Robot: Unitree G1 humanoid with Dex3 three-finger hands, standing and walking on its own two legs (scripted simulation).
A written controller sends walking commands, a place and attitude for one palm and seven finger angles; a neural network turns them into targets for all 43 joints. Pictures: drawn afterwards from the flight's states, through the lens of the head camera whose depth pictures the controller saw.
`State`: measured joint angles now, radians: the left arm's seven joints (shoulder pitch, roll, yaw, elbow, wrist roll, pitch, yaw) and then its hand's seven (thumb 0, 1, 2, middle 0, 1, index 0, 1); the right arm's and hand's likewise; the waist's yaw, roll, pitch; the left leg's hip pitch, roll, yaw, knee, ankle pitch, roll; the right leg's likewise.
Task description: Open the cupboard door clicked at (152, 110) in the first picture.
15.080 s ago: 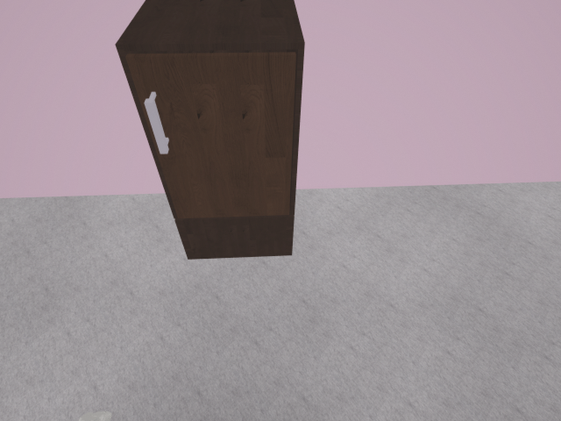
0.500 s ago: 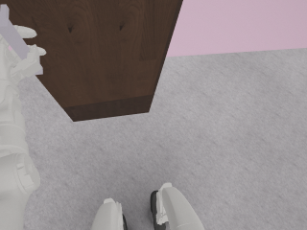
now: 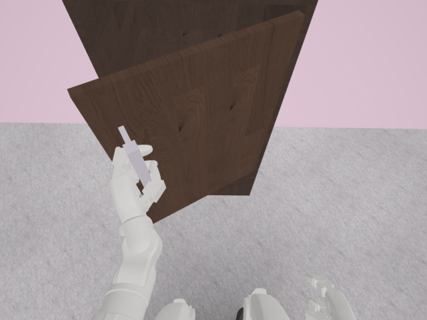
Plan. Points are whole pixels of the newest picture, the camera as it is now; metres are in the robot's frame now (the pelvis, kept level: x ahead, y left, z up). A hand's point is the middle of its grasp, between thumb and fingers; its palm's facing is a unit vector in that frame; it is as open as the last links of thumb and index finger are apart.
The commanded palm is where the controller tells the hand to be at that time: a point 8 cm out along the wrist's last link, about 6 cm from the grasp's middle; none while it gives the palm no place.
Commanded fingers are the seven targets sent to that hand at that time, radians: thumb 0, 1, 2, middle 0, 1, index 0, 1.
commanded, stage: pull the door open along its arc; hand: left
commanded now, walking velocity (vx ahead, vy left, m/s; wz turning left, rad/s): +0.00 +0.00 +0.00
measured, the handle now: (137, 162) +0.40 +0.17 +0.02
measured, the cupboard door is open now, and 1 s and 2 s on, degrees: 30 46 48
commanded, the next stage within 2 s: open thumb and fingers to let go in 0.18 s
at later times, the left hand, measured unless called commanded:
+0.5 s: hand (200, 218) +0.29 +0.04 +0.02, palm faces +0.41 -0.91 -0.05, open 6.5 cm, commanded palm +0.24 +0.10 +0.02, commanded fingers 0.00 0.06 0.54 -0.34 -1.26 -0.34 -1.26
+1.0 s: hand (196, 216) +0.29 +0.05 +0.02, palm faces +0.38 -0.92 -0.03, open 14.1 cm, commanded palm +0.24 +0.10 +0.02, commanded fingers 0.00 -0.50 0.30 -0.17 -0.45 -0.17 -0.45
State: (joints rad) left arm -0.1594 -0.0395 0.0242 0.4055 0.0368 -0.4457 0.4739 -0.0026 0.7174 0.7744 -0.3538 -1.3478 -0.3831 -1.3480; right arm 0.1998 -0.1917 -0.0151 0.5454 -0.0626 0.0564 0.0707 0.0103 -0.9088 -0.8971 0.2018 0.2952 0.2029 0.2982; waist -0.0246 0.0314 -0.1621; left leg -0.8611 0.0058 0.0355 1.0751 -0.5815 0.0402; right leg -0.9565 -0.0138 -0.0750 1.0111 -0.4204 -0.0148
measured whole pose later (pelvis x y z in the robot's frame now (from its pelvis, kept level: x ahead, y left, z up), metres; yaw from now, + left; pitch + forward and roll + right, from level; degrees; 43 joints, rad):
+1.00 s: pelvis -0.03 -0.05 -0.01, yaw +3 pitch +17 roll +2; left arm -0.06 -0.08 -0.11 0.39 0.07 -0.43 0.54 -0.01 -0.47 0.31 -0.35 -0.89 -0.37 -0.89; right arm 0.18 -0.19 -0.02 0.63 -0.08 -0.05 -0.01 0.02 -0.91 -0.90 0.20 0.30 0.20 0.30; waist -0.03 0.02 -0.15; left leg -0.84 0.00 0.00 1.08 -0.53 -0.02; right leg -0.95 -0.02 -0.11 1.07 -0.42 -0.08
